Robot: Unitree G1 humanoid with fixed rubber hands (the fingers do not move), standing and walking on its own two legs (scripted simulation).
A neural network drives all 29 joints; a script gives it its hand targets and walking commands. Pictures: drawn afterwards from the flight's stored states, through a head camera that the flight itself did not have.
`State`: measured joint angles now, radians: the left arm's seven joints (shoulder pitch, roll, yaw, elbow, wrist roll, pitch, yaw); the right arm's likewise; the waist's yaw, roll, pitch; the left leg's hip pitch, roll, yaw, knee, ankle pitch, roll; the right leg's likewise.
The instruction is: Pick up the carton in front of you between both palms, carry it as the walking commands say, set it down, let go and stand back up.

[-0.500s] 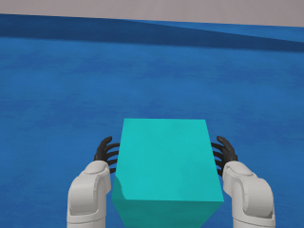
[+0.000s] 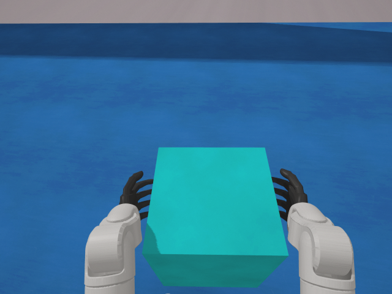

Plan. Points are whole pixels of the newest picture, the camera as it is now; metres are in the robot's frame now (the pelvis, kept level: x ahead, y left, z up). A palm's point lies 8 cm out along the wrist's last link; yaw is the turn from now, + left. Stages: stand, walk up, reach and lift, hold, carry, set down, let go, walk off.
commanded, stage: carry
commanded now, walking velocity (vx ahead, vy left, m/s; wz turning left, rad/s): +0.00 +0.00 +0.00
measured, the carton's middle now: (210, 221) +0.28 +0.01 +0.00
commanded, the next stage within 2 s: none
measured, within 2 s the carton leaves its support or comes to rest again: neither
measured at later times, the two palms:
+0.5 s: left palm (145, 141) +0.45 +0.16 +0.08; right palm (274, 141) +0.44 -0.14 +0.08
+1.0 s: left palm (152, 148) +0.43 +0.14 +0.07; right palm (281, 149) +0.42 -0.16 +0.07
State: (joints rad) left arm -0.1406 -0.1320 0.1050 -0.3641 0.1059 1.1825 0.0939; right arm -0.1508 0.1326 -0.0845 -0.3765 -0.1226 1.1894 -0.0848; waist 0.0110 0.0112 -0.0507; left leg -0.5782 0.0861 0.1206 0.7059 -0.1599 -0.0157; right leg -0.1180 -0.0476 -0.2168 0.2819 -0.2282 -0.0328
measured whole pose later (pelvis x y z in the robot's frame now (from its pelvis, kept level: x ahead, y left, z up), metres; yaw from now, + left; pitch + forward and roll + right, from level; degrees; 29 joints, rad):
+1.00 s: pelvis +0.17 +0.00 -0.02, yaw -3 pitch +2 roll +0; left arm -0.16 -0.13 0.11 -0.28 0.14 1.22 0.09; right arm -0.16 0.13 -0.10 -0.28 -0.13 1.21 -0.08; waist 0.00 -0.01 -0.12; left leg -0.33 0.07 0.20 0.55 -0.25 0.02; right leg -0.17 -0.05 -0.14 0.52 -0.39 0.00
